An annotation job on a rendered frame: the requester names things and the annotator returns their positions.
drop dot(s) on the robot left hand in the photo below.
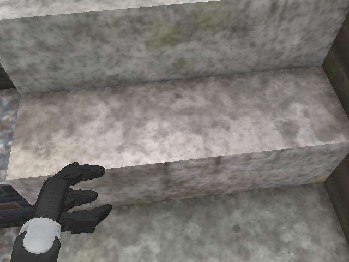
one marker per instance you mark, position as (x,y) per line
(56,198)

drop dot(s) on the robot left forearm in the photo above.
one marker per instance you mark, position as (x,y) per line
(38,241)

